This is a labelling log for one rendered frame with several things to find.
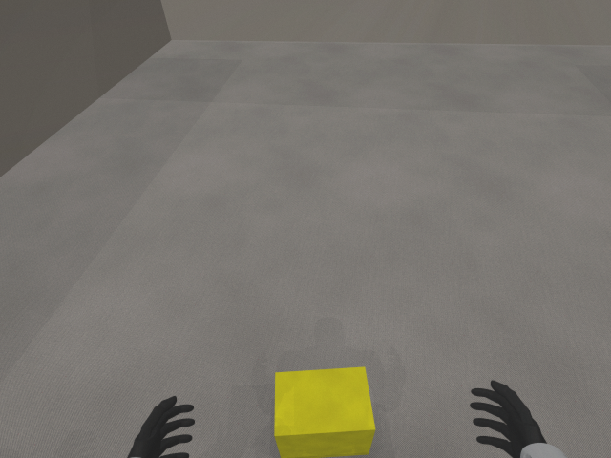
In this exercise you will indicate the left robot hand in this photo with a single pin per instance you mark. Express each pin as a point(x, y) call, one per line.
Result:
point(150, 443)

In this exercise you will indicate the carton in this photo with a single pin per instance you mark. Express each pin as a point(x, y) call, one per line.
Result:
point(323, 413)

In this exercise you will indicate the right robot hand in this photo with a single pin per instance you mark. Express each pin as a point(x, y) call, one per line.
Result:
point(521, 429)

